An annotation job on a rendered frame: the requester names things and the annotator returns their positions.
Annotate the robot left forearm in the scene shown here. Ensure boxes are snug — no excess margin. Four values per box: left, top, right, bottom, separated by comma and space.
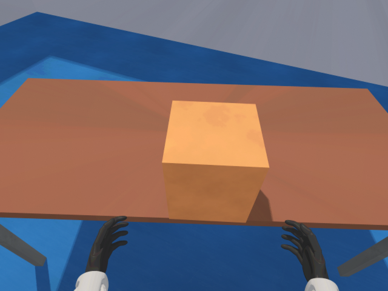
74, 271, 109, 291

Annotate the robot right forearm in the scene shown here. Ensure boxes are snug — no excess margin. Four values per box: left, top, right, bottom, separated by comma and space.
305, 278, 339, 291

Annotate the table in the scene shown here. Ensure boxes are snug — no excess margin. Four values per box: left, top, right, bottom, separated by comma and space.
0, 78, 388, 276

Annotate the carton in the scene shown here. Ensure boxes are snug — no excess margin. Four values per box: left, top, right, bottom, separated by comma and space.
162, 101, 269, 222

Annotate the right robot hand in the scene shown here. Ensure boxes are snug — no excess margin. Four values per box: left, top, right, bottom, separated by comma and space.
281, 220, 329, 282

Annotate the left robot hand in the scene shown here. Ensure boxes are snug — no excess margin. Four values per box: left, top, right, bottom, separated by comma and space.
85, 216, 129, 273

